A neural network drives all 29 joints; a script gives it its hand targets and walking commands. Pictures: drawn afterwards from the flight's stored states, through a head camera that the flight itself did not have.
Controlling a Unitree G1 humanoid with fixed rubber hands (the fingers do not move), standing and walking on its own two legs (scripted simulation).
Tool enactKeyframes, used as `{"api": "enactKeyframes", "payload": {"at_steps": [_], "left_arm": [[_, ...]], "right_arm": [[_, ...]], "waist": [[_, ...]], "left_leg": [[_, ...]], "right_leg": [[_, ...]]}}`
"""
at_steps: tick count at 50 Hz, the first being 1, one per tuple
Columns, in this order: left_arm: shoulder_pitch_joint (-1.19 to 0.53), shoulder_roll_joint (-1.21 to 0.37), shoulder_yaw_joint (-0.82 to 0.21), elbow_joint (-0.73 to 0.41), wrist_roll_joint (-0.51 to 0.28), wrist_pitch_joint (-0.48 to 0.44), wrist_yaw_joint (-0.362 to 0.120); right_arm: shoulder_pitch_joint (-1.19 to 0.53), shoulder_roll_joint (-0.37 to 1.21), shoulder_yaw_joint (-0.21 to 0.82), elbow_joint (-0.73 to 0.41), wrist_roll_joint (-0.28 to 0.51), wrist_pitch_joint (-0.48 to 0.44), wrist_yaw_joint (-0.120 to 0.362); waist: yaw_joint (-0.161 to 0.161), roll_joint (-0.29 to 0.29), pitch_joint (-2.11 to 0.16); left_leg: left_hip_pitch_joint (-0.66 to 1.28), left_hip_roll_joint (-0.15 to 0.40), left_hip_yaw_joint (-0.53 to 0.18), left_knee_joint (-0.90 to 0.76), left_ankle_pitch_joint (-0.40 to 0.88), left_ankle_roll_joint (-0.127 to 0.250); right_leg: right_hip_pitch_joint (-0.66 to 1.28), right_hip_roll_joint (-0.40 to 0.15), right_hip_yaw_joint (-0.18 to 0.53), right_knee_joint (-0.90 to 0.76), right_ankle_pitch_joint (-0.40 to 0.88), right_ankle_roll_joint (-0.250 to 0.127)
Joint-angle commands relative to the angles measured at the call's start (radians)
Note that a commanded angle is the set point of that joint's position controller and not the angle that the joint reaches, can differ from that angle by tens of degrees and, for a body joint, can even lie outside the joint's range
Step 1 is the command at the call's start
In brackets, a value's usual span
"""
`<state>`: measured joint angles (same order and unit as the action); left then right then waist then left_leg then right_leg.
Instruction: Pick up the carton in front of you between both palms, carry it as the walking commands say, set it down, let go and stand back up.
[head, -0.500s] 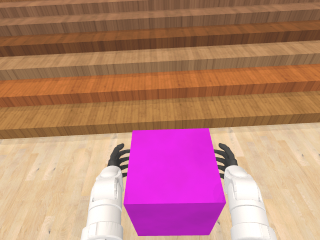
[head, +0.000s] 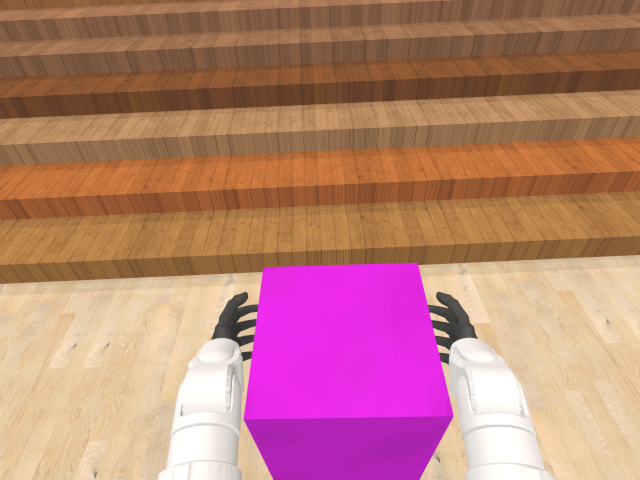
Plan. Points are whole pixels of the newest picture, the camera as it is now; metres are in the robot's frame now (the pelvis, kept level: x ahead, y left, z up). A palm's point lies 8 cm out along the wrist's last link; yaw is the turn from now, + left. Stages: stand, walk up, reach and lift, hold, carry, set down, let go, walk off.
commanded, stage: reach and lift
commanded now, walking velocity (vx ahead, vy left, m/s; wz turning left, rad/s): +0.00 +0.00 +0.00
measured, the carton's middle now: (343, 376) +0.29 +0.00 -0.04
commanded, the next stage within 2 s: hold in 0.22 s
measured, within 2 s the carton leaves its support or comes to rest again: neither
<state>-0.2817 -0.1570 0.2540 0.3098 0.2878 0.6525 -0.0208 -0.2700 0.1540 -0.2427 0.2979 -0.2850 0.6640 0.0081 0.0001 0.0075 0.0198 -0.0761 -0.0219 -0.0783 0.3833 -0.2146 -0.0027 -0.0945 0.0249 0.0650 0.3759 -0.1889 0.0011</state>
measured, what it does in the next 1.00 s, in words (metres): walks ahead: right foot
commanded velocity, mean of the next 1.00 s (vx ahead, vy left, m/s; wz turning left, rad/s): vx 0.25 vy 0.00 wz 0.00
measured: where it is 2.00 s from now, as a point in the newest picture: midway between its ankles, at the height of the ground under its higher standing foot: (313, 364)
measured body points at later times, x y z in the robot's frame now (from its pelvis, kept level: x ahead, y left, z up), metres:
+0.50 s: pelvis -0.01 +0.00 +0.00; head -0.06 +0.00 +0.45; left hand +0.29 +0.15 +0.04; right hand +0.29 -0.15 +0.04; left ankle +0.00 +0.12 -0.75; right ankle +0.02 -0.12 -0.75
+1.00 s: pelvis +0.10 +0.01 -0.01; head +0.07 +0.01 +0.44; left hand +0.38 +0.16 +0.08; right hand +0.38 -0.14 +0.07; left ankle +0.01 +0.12 -0.73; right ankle +0.10 -0.09 -0.75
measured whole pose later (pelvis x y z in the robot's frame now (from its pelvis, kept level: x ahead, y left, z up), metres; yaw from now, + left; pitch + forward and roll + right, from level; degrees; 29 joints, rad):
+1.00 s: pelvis +0.10 +0.01 -0.01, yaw +2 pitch +5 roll -2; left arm -0.20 -0.15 0.11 -0.18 0.12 1.12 0.07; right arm -0.15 0.12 -0.13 -0.25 -0.11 1.14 -0.09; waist -0.01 0.04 -0.19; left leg -0.27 0.05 0.03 0.67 -0.44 0.01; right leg -0.31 -0.01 -0.19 0.46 -0.20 -0.03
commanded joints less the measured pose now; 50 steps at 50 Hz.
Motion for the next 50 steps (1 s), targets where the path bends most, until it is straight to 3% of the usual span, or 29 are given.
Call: {"api": "enactKeyframes", "payload": {"at_steps": [1,11,16,22,26,27,28,29,30,32,33,35,36,37,38,39,40,41,44,46,47,48,49,50], "left_arm": [[-0.404,-0.915,-0.513,-0.024,-0.223,-0.014,-0.217],[-0.408,-0.916,-0.530,-0.060,-0.237,0.011,-0.212],[-0.380,-0.912,-0.587,-0.146,-0.271,0.050,-0.201],[-0.392,-0.864,-0.527,-0.103,-0.236,0.088,-0.201],[-0.458,-0.889,-0.534,-0.102,-0.247,0.081,-0.211],[-0.494,-0.901,-0.560,-0.102,-0.268,0.085,-0.213],[-0.488,-0.896,-0.563,-0.103,-0.278,0.085,-0.210],[-0.501,-0.901,-0.583,-0.129,-0.285,0.086,-0.206],[-0.511,-0.906,-0.599,-0.153,-0.293,0.090,-0.202],[-0.478,-0.896,-0.637,-0.192,-0.316,0.110,-0.187],[-0.453,-0.882,-0.654,-0.210,-0.322,0.128,-0.176],[-0.428,-0.851,-0.688,-0.270,-0.338,0.179,-0.157],[-0.439,-0.837,-0.713,-0.309,-0.356,0.210,-0.153],[-0.468,-0.830,-0.740,-0.343,-0.380,0.242,-0.150],[-0.493,-0.826,-0.763,-0.363,-0.405,0.274,-0.148],[-0.507,-0.818,-0.784,-0.374,-0.433,0.304,-0.147],[-0.533,-0.835,-0.809,-0.391,-0.472,0.330,-0.151],[-0.525,-0.851,-0.831,-0.411,-0.509,0.356,-0.153],[-0.466,-0.865,-0.857,-0.481,-0.568,0.418,-0.146],[-0.384,-0.870,-0.849,-0.514,-0.569,0.455,-0.137],[-0.354,-0.871,-0.843,-0.529,-0.562,0.473,-0.135],[-0.306,-0.855,-0.828,-0.538,-0.548,0.491,-0.131],[-0.276,-0.822,-0.807,-0.538,-0.520,0.499,-0.127],[-0.271,-0.836,-0.808,-0.555,-0.507,0.510,-0.120]], "right_arm": [[-0.429,0.922,0.518,-0.045,0.233,-0.022,0.223],[-0.438,0.905,0.533,-0.083,0.244,0.000,0.224],[-0.420,0.903,0.598,-0.170,0.282,0.038,0.217],[-0.421,0.856,0.532,-0.120,0.245,0.075,0.215],[-0.488,0.883,0.541,-0.120,0.254,0.069,0.222],[-0.527,0.887,0.559,-0.109,0.261,0.069,0.225],[-0.530,0.893,0.570,-0.120,0.277,0.070,0.226],[-0.549,0.895,0.592,-0.150,0.293,0.072,0.225],[-0.561,0.898,0.606,-0.172,0.306,0.077,0.222],[-0.545,0.897,0.641,-0.205,0.338,0.097,0.214],[-0.537,0.892,0.668,-0.224,0.358,0.115,0.210],[-0.526,0.882,0.715,-0.267,0.399,0.160,0.204],[-0.525,0.865,0.731,-0.291,0.415,0.186,0.200],[-0.519,0.848,0.736,-0.310,0.426,0.215,0.194],[-0.507,0.830,0.739,-0.322,0.438,0.247,0.187],[-0.489,0.814,0.746,-0.330,0.441,0.280,0.177],[-0.500,0.794,0.754,-0.364,0.447,0.307,0.168],[-0.495,0.794,0.772,-0.409,0.466,0.335,0.158],[-0.466,0.810,0.812,-0.530,0.522,0.405,0.142],[-0.405,0.816,0.825,-0.576,0.540,0.447,0.141],[-0.364,0.818,0.826,-0.583,0.544,0.465,0.143],[-0.355,0.817,0.830,-0.600,0.549,0.484,0.148],[-0.381,0.827,0.842,-0.638,0.568,0.505,0.157],[-0.412,0.827,0.848,-0.653,0.582,0.521,0.167]], "waist": [[0.001,-0.007,-0.252],[-0.001,-0.002,-0.233],[0.004,0.000,-0.270],[0.000,0.000,-0.132],[0.000,0.001,-0.160],[0.002,-0.031,-0.223],[0.002,-0.035,-0.216],[0.003,-0.041,-0.185],[0.001,-0.057,-0.176],[0.010,-0.114,-0.261],[0.010,-0.146,-0.299],[0.001,-0.138,-0.315],[0.000,-0.077,-0.296],[-0.006,0.051,-0.258],[-0.019,0.234,-0.232],[-0.022,0.241,-0.166],[-0.020,0.173,-0.165],[-0.020,0.144,-0.195],[-0.025,0.163,-0.282],[-0.010,0.122,-0.320],[-0.008,0.075,-0.355],[0.015,-0.054,-0.395],[0.024,-0.291,-0.373],[0.029,-0.273,-0.309]], "left_leg": [[0.022,-0.067,-0.005,-0.049,0.248,-0.001],[0.031,-0.063,-0.007,-0.059,0.226,-0.004],[0.073,-0.060,-0.013,-0.068,0.290,-0.006],[0.017,-0.055,-0.002,-0.094,0.112,0.001],[0.009,-0.053,0.000,-0.083,0.080,0.004],[-0.112,0.104,-0.015,-0.020,-0.112,0.013],[-0.145,0.083,-0.023,-0.028,-0.358,0.017],[-0.221,0.065,-0.014,-0.019,-0.505,0.017],[-0.260,0.049,0.010,0.019,-0.484,0.010],[-0.237,0.015,0.093,0.178,-0.222,-0.003],[-0.223,-0.001,0.133,0.204,-0.166,-0.009],[-0.127,0.004,0.157,0.105,-0.199,-0.004],[-0.093,0.031,0.111,0.027,-0.265,0.006],[-0.066,0.130,-0.048,-0.074,-0.389,0.035],[0.000,0.270,-0.290,-0.208,-0.536,0.096],[0.017,0.353,-0.421,-0.257,-0.510,0.153],[-0.003,0.367,-0.414,-0.254,-0.435,0.183],[0.005,0.353,-0.342,-0.231,-0.342,0.183],[0.002,0.251,-0.116,-0.159,-0.176,0.136],[-0.107,0.191,0.004,-0.056,-0.172,0.104],[-0.237,0.167,0.058,0.034,-0.191,0.086],[-0.405,0.122,0.133,0.233,-0.197,0.052],[-0.666,0.062,0.203,0.444,-0.274,0.009],[-0.780,0.075,0.162,0.518,-0.334,0.025]], "right_leg": [[0.121,0.061,0.017,-0.031,0.247,0.006],[0.113,0.064,0.012,-0.038,0.208,0.002],[0.148,0.065,0.016,-0.050,0.260,0.005],[0.095,0.059,0.010,-0.074,0.089,-0.004],[0.098,0.057,0.007,-0.064,0.064,-0.006],[0.000,-0.113,-0.013,-0.005,-0.141,-0.004],[-0.061,-0.106,0.030,-0.046,-0.406,-0.013],[-0.110,-0.111,0.048,-0.064,-0.579,-0.020],[-0.109,-0.125,0.066,-0.071,-0.594,-0.026],[-0.087,-0.187,0.140,-0.105,-0.469,-0.062],[-0.095,-0.217,0.179,-0.121,-0.463,-0.085],[-0.199,-0.211,0.136,-0.100,-0.514,-0.090],[-0.259,-0.166,0.062,-0.043,-0.517,-0.064],[-0.344,-0.103,-0.037,0.107,-0.469,-0.027],[-0.474,-0.030,-0.150,0.337,-0.350,0.015],[-0.586,-0.044,-0.160,0.389,-0.300,0.020],[-0.584,-0.078,-0.130,0.372,-0.287,0.005],[-0.545,-0.083,-0.136,0.320,-0.285,-0.003],[-0.365,-0.025,-0.226,0.147,-0.177,0.012],[-0.118,-0.006,-0.273,-0.014,-0.048,0.017],[0.078,-0.051,-0.231,-0.031,-0.036,0.007],[0.260,-0.194,-0.037,-0.093,-0.176,-0.036],[0.378,-0.406,0.301,-0.152,-0.299,-0.154],[0.353,-0.496,0.416,-0.169,-0.227,-0.236]]}}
